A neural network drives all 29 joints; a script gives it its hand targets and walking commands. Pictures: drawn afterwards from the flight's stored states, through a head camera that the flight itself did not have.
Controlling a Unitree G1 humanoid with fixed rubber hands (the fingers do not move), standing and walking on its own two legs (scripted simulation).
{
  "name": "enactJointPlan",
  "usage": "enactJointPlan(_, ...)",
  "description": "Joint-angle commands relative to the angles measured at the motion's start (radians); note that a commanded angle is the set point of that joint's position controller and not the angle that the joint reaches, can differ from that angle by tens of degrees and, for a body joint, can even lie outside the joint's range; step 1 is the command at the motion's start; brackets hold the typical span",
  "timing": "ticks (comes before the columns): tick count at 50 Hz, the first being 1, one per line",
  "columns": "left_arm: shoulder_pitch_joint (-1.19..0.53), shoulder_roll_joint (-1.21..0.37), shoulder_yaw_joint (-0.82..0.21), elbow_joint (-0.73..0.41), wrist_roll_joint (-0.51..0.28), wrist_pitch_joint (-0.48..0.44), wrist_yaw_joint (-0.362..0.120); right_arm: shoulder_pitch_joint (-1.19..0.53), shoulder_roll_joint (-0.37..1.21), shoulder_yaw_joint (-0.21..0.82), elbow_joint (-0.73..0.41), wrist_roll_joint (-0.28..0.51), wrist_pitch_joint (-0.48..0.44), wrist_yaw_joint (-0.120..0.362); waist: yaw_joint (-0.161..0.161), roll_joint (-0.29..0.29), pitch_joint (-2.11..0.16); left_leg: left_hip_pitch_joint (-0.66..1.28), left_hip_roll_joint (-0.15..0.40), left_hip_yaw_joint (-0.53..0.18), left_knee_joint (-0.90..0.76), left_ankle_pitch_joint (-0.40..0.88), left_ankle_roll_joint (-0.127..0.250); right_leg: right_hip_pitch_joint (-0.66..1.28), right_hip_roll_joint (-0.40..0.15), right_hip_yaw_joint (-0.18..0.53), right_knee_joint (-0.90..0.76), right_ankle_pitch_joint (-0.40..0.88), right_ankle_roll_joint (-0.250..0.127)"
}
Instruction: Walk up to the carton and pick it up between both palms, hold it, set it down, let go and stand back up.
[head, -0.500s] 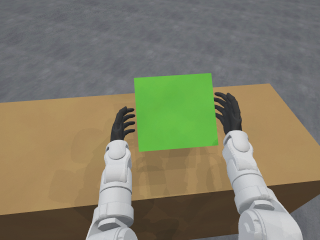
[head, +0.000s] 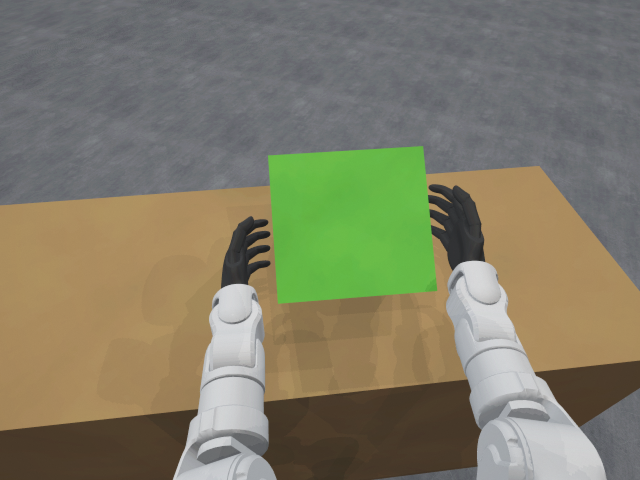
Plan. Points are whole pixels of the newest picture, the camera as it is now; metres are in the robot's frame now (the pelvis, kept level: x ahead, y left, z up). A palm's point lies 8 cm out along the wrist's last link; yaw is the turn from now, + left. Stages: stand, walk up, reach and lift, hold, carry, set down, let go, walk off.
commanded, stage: set down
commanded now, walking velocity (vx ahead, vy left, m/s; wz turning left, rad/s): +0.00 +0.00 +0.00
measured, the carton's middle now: (342, 233) +0.47 -0.03 +0.04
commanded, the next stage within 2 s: none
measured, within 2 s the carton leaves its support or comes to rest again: rests again in 1.92 s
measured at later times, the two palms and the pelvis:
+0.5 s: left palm (241, 287) +0.36 +0.12 +0.05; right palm (458, 254) +0.37 -0.18 +0.08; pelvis +0.00 +0.00 +0.00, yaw +0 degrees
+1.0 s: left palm (245, 337) +0.35 +0.12 -0.05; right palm (433, 297) +0.38 -0.16 -0.02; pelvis +0.00 -0.01 -0.01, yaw +0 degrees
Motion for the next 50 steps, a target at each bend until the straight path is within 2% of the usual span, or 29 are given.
enactJointPlan(1, -0.244, -0.337, -0.113, 0.01, 0.058, -0.023, -0.068, -0.327, 0.374, 0.235, 0.12, -0.211, 0.07, 0.147, 0.143, -0.037, -0.202, -0.128, -0.016, 0.112, -0.041, 0.289, 0.073, -0.134, 0.011, -0.041, -0.044, 0.3, 0.036)
enactJointPlan(7, -0.248, -0.324, -0.106, 0.019, 0.053, -0.037, -0.062, -0.328, 0.36, 0.223, 0.118, -0.217, 0.07, 0.148, 0.141, -0.036, -0.21, -0.139, -0.017, 0.113, -0.033, 0.275, 0.073, -0.155, 0.011, -0.039, -0.046, 0.27, 0.035)
enactJointPlan(9, -0.232, -0.324, -0.103, 0.026, 0.053, -0.045, -0.068, -0.31, 0.369, 0.225, 0.128, -0.225, 0.073, 0.151, 0.139, -0.054, -0.208, -0.137, -0.018, 0.112, -0.036, 0.279, 0.078, -0.15, 0.012, -0.039, -0.045, 0.292, 0.041)
enactJointPlan(11, -0.229, -0.32, -0.097, 0.034, 0.054, -0.05, -0.065, -0.322, 0.371, 0.233, 0.096, -0.224, 0.063, 0.148, 0.149, -0.049, -0.231, -0.162, -0.019, 0.11, -0.026, 0.283, 0.08, -0.139, 0.007, -0.031, -0.032, 0.319, 0.045)
enactJointPlan(16, -0.203, -0.319, -0.093, 0.045, 0.055, -0.071, -0.059, -0.298, 0.366, 0.221, 0.121, -0.232, 0.053, 0.146, 0.142, -0.052, -0.238, -0.157, -0.019, 0.11, -0.02, 0.301, 0.079, -0.137, 0.01, -0.036, -0.027, 0.34, 0.044)
enactJointPlan(21, -0.208, -0.287, -0.103, 0.047, 0.042, -0.109, -0.037, -0.289, 0.338, 0.218, 0.134, -0.228, 0.021, 0.128, 0.132, -0.039, -0.265, -0.184, -0.018, 0.109, -0.005, 0.317, 0.075, -0.139, 0.008, -0.033, -0.014, 0.38, 0.043)
enactJointPlan(22, -0.193, -0.251, -0.095, 0.047, 0.036, -0.115, -0.027, -0.276, 0.302, 0.221, 0.127, -0.224, 0.02, 0.118, 0.139, -0.046, -0.272, -0.177, -0.018, 0.11, -0.004, 0.326, 0.074, -0.123, 0.009, -0.031, -0.011, 0.39, 0.044)
enactJointPlan(23, -0.192, -0.212, -0.102, 0.041, 0.026, -0.119, -0.015, -0.269, 0.252, 0.209, 0.127, -0.217, 0.012, 0.108, 0.132, -0.036, -0.29, -0.175, -0.015, 0.109, -0.003, 0.319, 0.072, -0.129, 0.009, -0.03, -0.008, 0.39, 0.042)
enactJointPlan(24, -0.171, -0.043, -0.066, 0.087, 0.01, -0.123, 0.012, -0.243, 0.041, 0.172, 0.164, -0.184, 0.011, 0.09, 0.134, -0.025, -0.297, -0.17, -0.018, 0.117, -0.001, 0.34, 0.06, -0.126, 0.016, -0.026, -0.002, 0.404, 0.036)
enactJointPlan(25, -0.168, 0.065, -0.046, 0.096, -0.017, -0.135, 0.045, -0.245, -0.088, 0.162, 0.175, -0.139, 0.003, 0.067, 0.146, -0.018, -0.306, -0.177, -0.017, 0.118, 0.011, 0.345, 0.056, -0.138, 0.021, -0.022, 0.006, 0.394, 0.033)
enactJointPlan(26, -0.184, 0.143, -0.059, 0.098, -0.058, -0.145, 0.081, -0.262, -0.164, 0.195, 0.17, -0.083, -0.011, 0.03, 0.147, -0.016, -0.335, -0.191, -0.012, 0.112, 0.024, 0.35, 0.052, -0.125, 0.029, -0.012, 0.011, 0.411, 0.032)
enactJointPlan(27, -0.222, 0.158, -0.091, 0.092, -0.105, -0.143, 0.103, -0.297, -0.179, 0.242, 0.167, -0.028, -0.01, 0.008, 0.156, -0.02, -0.344, -0.202, -0.011, 0.109, 0.043, 0.349, 0.052, -0.137, 0.038, -0.003, 0.015, 0.404, 0.029)
enactJointPlan(29, -0.245, 0.134, -0.117, 0.123, -0.131, -0.159, 0.122, -0.342, -0.15, 0.324, 0.183, 0.028, -0.027, -0.013, 0.181, -0.026, -0.338, -0.232, -0.004, 0.107, 0.054, 0.359, 0.044, -0.109, 0.038, 0.005, 0.025, 0.422, 0.024)
enactJointPlan(30, -0.265, 0.155, -0.123, 0.125, -0.148, -0.178, 0.129, -0.366, -0.173, 0.334, 0.173, 0.047, -0.046, -0.023, 0.18, -0.024, -0.36, -0.26, -0.007, 0.106, 0.066, 0.359, 0.036, -0.098, 0.036, 0.009, 0.04, 0.433, 0.022)
enactJointPlan(31, -0.27, 0.128, -0.126, 0.144, -0.155, -0.204, 0.134, -0.384, -0.128, 0.356, 0.174, 0.059, -0.06, -0.032, 0.193, -0.031, -0.353, -0.301, -0.005, 0.108, 0.079, 0.354, 0.032, -0.104, 0.028, 0.014, 0.055, 0.445, 0.024)
enactJointPlan(34, -0.335, 0.201, -0.124, 0.18, -0.193, -0.303, 0.159, -0.444, -0.163, 0.355, 0.163, 0.1, -0.126, -0.06, 0.18, -0.004, -0.53, -0.406, -0.018, 0.108, 0.122, 0.387, 0.008, -0.074, 0.017, 0.025, 0.124, 0.574, 0.023)
enactJointPlan(36, -0.375, 0.233, -0.11, 0.208, -0.206, -0.361, 0.167, -0.473, -0.162, 0.359, 0.195, 0.121, -0.151, -0.068, 0.183, 0.011, -0.633, -0.475, -0.027, 0.113, 0.148, 0.404, -0.002, -0.052, 0.013, 0.034, 0.161, 0.613, 0.022)
enactJointPlan(37, -0.371, 0.232, -0.109, 0.22, -0.208, -0.384, 0.17, -0.497, -0.163, 0.373, 0.203, 0.134, -0.164, -0.069, 0.202, 0.021, -0.69, -0.483, -0.029, 0.113, 0.164, 0.431, -0.01, -0.05, 0.014, 0.038, 0.178, 0.635, 0.018)
enactJointPlan(40, -0.384, 0.251, -0.096, 0.254, -0.216, -0.438, 0.178, -0.517, -0.173, 0.391, 0.238, 0.16, -0.187, -0.073, 0.224, 0.035, -0.814, -0.509, -0.027, 0.115, 0.189, 0.461, -0.024, -0.051, 0.021, 0.041, 0.204, 0.65, 0.011)
enactJointPlan(41, -0.384, 0.26, -0.102, 0.257, -0.218, -0.455, 0.183, -0.514, -0.193, 0.393, 0.25, 0.171, -0.199, -0.075, 0.215, 0.054, -0.852, -0.498, -0.025, 0.112, 0.198, 0.468, -0.033, -0.063, 0.026, 0.037, 0.214, 0.655, 0.01)
enactJointPlan(43, -0.386, 0.244, -0.11, 0.264, -0.228, -0.486, 0.179, -0.517, -0.159, 0.385, 0.228, 0.153, -0.217, -0.08, 0.204, 0.05, -0.923, -0.521, -0.025, 0.111, 0.215, 0.472, -0.036, -0.066, 0.025, 0.035, 0.222, 0.663, 0.011)
enactJointPlan(45, -0.407, 0.281, -0.121, 0.281, -0.258, -0.509, 0.181, -0.524, -0.212, 0.385, 0.24, 0.171, -0.232, -0.079, 0.191, 0.071, -0.998, -0.51, -0.024, 0.109, 0.235, 0.504, -0.048, -0.106, 0.033, 0.031, 0.234, 0.668, 0.01)
enactJointPlan(46, -0.397, 0.292, -0.12, 0.301, -0.265, -0.51, 0.181, -0.528, -0.238, 0.385, 0.249, 0.183, -0.238, -0.078, 0.199, 0.07, -0.998, -0.494, -0.021, 0.108, 0.242, 0.53, -0.053, -0.131, 0.042, 0.029, 0.234, 0.667, 0.005)
enactJointPlan(50, -0.379, 0.329, -0.132, 0.353, -0.29, -0.521, 0.173, -0.52, -0.281, 0.392, 0.27, 0.201, -0.261, -0.087, 0.184, 0.059, -1.014, -0.476, -0.02, 0.101, 0.263, 0.565, -0.063, -0.142, 0.045, 0.027, 0.237, 0.705, 0.012)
